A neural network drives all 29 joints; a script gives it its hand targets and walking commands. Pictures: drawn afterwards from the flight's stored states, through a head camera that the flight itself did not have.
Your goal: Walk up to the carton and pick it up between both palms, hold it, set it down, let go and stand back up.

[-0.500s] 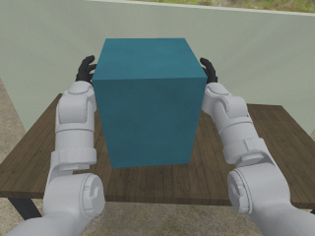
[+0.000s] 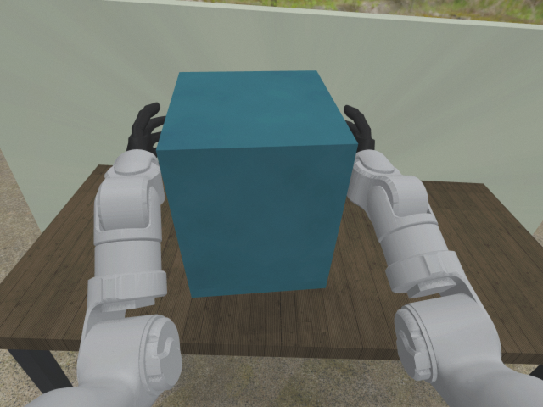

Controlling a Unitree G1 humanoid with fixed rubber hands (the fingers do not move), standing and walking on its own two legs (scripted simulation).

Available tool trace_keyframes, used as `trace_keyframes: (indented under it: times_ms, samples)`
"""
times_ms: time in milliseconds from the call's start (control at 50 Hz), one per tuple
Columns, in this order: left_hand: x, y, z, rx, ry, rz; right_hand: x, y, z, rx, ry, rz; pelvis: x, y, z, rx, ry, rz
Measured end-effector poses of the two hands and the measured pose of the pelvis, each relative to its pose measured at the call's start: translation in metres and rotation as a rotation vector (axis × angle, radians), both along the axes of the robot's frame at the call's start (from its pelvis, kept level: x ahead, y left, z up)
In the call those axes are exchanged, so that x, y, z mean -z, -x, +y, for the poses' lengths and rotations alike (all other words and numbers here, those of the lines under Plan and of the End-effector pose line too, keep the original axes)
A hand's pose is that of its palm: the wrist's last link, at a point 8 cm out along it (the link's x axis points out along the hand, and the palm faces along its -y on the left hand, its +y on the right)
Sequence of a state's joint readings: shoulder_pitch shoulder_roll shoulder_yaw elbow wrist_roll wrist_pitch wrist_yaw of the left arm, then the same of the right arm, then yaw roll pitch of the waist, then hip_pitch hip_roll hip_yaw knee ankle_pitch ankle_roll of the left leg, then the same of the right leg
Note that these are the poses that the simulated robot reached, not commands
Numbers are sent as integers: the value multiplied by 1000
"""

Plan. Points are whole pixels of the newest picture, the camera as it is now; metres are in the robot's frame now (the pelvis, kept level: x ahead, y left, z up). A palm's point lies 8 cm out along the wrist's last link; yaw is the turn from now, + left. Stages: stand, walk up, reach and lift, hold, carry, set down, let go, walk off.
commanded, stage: hold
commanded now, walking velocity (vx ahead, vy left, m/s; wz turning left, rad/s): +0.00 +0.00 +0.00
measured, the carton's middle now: (254, 183) +0.37 +0.00 +0.21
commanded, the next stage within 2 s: none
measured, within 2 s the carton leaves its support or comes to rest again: neither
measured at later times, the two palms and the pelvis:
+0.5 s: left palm (140, 157) +0.36 +0.15 +0.26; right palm (357, 157) +0.36 -0.14 +0.26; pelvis -0.01 +0.00 +0.00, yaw +0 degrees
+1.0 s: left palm (140, 159) +0.36 +0.16 +0.25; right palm (358, 157) +0.36 -0.14 +0.26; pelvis +0.00 +0.00 +0.00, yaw +0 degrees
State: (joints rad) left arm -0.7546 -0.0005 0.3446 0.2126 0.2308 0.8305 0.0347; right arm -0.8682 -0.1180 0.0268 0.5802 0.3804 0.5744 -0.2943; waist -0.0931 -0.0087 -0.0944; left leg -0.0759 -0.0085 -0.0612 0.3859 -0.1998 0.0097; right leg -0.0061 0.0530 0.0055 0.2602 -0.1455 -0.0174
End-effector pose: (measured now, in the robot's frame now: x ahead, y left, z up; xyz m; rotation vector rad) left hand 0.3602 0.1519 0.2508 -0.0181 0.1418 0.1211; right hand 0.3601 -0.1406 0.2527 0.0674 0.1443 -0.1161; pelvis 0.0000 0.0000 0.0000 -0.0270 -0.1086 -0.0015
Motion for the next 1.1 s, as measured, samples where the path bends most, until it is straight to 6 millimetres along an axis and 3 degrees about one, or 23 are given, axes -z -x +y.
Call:
trace_keyframes:
  times_ms: [420, 1100]
  samples:
    - [-4, 4, 3, -3, -4, 7, -6, 3, 3, 0, 4, 5, 0, 10, 0, 5, -4, 13]
    - [-4, 4, 3, -2, 3, 1, -5, 4, 2, 3, -2, 0, 0, 6, 0, 3, -2, 4]
